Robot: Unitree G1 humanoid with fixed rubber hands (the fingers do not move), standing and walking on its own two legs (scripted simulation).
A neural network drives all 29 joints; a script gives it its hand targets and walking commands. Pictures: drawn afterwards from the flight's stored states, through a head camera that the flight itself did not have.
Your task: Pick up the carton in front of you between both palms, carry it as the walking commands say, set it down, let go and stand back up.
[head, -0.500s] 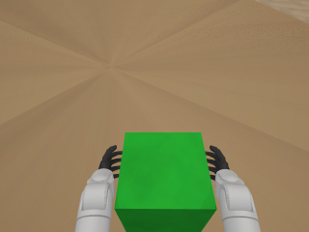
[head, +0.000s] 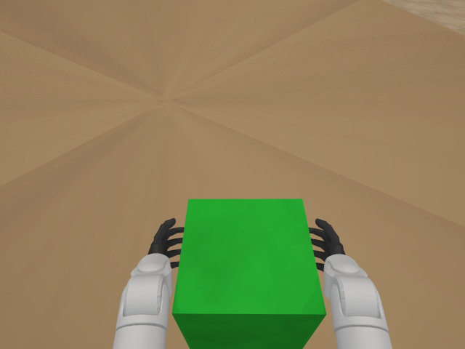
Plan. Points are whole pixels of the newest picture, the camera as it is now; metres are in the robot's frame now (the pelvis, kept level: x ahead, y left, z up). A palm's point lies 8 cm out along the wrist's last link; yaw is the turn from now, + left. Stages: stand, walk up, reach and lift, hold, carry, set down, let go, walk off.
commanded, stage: carry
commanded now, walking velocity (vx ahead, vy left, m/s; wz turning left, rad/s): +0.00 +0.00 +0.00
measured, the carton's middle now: (245, 280) +0.29 +0.00 -0.04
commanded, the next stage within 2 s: hold in 0.06 s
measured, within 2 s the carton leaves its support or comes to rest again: neither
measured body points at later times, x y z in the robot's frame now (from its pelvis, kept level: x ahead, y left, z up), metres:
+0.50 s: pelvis -0.03 +0.03 -0.01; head -0.01 +0.03 +0.44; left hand +0.33 +0.13 +0.01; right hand +0.30 -0.17 +0.01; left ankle +0.06 +0.13 -0.73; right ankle -0.03 -0.09 -0.73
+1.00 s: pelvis -0.05 +0.03 -0.12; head +0.16 +0.01 +0.28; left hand +0.37 +0.14 -0.20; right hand +0.35 -0.16 -0.20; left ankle +0.06 +0.14 -0.73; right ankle -0.03 -0.09 -0.73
